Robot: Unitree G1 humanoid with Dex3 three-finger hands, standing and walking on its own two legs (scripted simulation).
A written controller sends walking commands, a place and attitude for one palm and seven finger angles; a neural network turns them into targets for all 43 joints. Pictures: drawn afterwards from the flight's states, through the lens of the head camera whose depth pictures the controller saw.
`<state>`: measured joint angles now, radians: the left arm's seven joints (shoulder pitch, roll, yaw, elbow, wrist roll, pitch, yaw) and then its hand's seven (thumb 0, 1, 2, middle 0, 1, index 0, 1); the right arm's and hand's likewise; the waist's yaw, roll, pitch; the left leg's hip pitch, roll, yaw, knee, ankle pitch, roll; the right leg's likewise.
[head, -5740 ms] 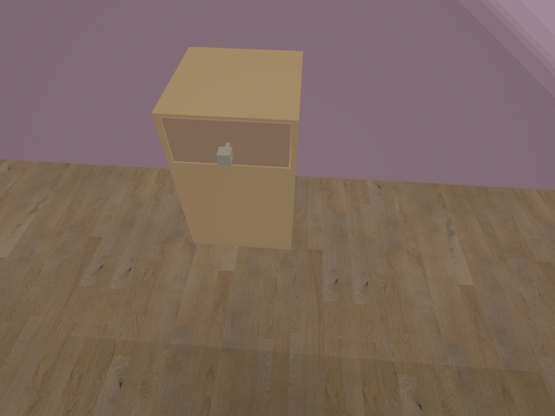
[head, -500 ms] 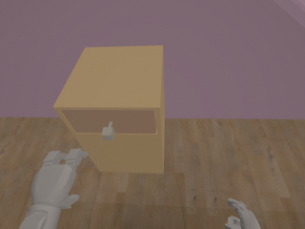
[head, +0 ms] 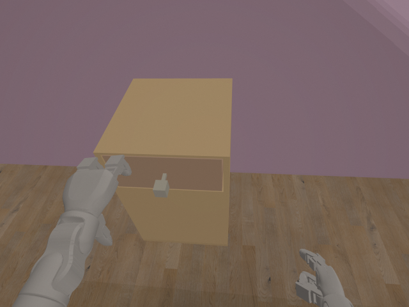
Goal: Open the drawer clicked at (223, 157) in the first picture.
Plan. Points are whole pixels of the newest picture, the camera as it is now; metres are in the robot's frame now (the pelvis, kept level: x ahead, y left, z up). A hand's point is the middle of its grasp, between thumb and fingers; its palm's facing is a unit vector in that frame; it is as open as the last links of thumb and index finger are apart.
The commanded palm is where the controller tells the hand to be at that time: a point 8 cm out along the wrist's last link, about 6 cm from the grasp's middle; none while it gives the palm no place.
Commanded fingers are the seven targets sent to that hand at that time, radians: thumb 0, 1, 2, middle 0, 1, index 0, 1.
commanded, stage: raise the hand with hooked fingers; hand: left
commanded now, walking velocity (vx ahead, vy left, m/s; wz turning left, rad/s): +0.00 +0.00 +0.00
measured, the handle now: (162, 183) +0.51 +0.22 -0.19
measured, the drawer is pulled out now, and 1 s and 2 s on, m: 0.00 0.00 0.00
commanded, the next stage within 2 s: move the hooked fingers above the handle in 0.50 s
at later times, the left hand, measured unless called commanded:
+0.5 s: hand (106, 194) +0.30 +0.24 +0.07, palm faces +0.02 -0.09 -1.00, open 13.8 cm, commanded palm +0.28 +0.24 +0.14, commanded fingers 0.00 -0.50 0.30 -0.30 -1.20 -0.30 -1.20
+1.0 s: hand (121, 191) +0.34 +0.23 +0.03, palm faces -0.04 -0.07 -1.00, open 13.8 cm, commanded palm +0.32 +0.24 +0.08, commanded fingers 0.00 -0.50 0.30 -0.30 -1.20 -0.30 -1.20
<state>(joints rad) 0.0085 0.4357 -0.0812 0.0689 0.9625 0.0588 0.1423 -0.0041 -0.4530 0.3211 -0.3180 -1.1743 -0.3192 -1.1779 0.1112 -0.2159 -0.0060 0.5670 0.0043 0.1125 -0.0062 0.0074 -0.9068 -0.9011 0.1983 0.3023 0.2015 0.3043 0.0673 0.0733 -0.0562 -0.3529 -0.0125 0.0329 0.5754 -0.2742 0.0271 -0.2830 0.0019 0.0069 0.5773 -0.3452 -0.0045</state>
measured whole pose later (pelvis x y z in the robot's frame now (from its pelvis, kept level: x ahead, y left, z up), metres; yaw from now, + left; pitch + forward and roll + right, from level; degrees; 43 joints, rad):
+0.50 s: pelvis +0.00 +0.00 +0.01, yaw +0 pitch +3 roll +0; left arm -0.04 0.48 -0.05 0.09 0.93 -0.05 0.12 0.00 -0.49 0.31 -0.32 -1.20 -0.32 -1.20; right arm 0.18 -0.26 -0.04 0.61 0.01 0.12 -0.01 0.01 -0.91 -0.90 0.20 0.30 0.20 0.30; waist 0.06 0.08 -0.03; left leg -0.34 -0.01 0.03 0.52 -0.24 0.03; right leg -0.27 0.00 0.00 0.52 -0.30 0.00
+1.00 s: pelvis +0.00 -0.01 -0.01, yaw +0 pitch +8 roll +0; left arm -0.23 0.45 -0.06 0.40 1.00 -0.09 0.19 0.00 -0.49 0.31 -0.32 -1.20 -0.32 -1.20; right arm 0.17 -0.24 -0.04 0.62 0.01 0.11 -0.02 0.01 -0.91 -0.90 0.20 0.30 0.20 0.30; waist 0.03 0.05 -0.07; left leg -0.49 0.00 0.02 0.64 -0.29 0.02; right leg -0.42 0.02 -0.01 0.63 -0.36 -0.02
